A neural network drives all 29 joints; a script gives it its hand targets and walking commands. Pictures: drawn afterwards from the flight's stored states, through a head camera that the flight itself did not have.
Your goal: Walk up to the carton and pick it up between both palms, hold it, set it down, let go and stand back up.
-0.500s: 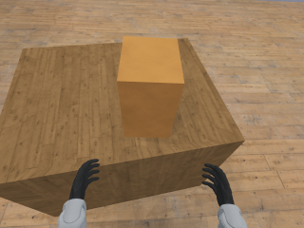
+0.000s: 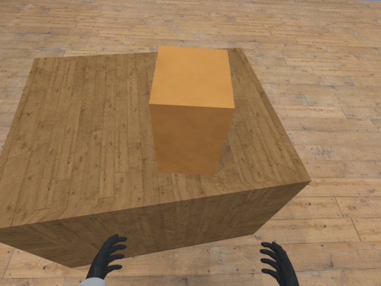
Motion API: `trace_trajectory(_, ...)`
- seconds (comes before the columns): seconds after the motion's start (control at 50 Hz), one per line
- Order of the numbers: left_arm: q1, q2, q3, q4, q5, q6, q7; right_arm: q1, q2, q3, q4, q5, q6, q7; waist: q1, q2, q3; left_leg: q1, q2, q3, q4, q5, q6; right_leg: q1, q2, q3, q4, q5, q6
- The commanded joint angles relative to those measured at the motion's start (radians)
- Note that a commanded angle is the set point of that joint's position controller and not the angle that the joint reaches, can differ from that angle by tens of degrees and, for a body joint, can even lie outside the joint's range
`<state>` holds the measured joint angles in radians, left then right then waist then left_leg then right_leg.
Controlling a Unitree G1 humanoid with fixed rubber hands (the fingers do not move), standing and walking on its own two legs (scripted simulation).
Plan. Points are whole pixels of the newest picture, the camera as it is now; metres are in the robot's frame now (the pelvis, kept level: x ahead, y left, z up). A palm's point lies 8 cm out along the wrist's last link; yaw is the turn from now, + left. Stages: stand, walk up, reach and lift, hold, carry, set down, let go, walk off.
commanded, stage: set down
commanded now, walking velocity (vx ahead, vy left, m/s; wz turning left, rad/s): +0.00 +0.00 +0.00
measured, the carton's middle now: (189, 116) +0.50 +0.04 +0.00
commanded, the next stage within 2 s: let go in 1.60 s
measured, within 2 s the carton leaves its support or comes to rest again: neither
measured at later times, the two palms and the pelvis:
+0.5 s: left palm (102, 272) +0.14 +0.19 -0.08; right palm (288, 283) +0.14 -0.19 -0.09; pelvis -0.01 -0.01 +0.00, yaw +0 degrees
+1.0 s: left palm out of the picture +0.10 +0.20 -0.10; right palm out of the picture +0.08 -0.19 -0.10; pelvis -0.06 -0.01 +0.00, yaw +0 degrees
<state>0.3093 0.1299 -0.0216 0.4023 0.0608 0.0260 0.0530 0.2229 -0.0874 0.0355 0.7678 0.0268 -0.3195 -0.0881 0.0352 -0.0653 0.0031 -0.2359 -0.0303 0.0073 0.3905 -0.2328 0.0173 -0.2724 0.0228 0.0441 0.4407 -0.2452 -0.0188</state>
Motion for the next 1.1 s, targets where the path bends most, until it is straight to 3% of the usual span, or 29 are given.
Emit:
trace_trajectory(0.0,-0.045,0.079,0.043,-0.156,0.011,0.051,0.008,-0.011,-0.085,-0.022,-0.118,-0.003,0.019,-0.001,-0.001,0.081,-0.151,0.09,-0.006,-0.027,-0.04,0.27,-0.023,0.053,0.003,0.014,-0.062,0.245,-0.009)
trace_trajectory(0.16,-0.053,0.042,0.041,-0.14,-0.006,0.167,0.012,-0.006,-0.087,-0.011,-0.174,0.007,0.117,-0.004,-0.02,0.08,-0.168,0.136,-0.006,-0.036,-0.024,0.359,-0.042,0.066,0.001,0.016,-0.08,0.351,-0.01)
trace_trajectory(0.24,-0.089,0.039,0.051,-0.15,-0.013,0.187,0.006,-0.022,-0.084,-0.001,-0.22,0.01,0.156,-0.005,-0.018,0.047,-0.155,0.142,-0.006,-0.034,-0.025,0.371,-0.044,0.088,0.002,0.011,-0.082,0.387,-0.001)
trace_trajectory(0.44,-0.14,0.062,0.066,-0.157,-0.032,0.224,0.001,-0.023,-0.056,-0.01,-0.307,0.001,0.252,-0.037,-0.013,0.037,-0.118,0.125,0.003,-0.03,-0.04,0.336,-0.025,0.081,-0.011,0.016,-0.09,0.381,0.008)
trace_trajectory(0.7,-0.24,0.085,0.058,-0.182,-0.069,0.291,0.006,-0.039,-0.018,-0.017,-0.391,0.003,0.392,-0.055,0.003,0.091,-0.085,0.074,0.021,0.005,-0.077,0.179,-0.012,0.066,-0.031,0.012,-0.117,0.142,-0.002)
trace_trajectory(0.78,-0.249,0.086,0.049,-0.165,-0.09,0.322,0.011,-0.032,-0.025,-0.024,-0.414,-0.015,0.438,-0.052,-0.003,0.058,-0.088,0.063,0.029,0.009,-0.083,0.114,-0.008,0.062,-0.043,0.01,-0.131,0.066,-0.004)
trace_trajectory(1.0,-0.336,0.114,0.064,-0.107,-0.103,0.378,0.007,-0.086,-0.042,-0.045,-0.422,-0.014,0.532,-0.038,0.006,0.058,-0.09,-0.065,0.041,0.033,-0.076,-0.015,-0.004,0.082,-0.042,-0.001,-0.09,-0.058,0.002)
trace_trajectory(1.08,-0.344,0.115,0.07,-0.054,-0.093,0.376,-0.007,-0.088,-0.062,-0.063,-0.39,-0.025,0.53,-0.042,-0.006,0.057,-0.108,-0.097,0.05,0.038,-0.061,-0.016,-0.007,0.071,-0.042,-0.003,-0.067,-0.056,-0.001)
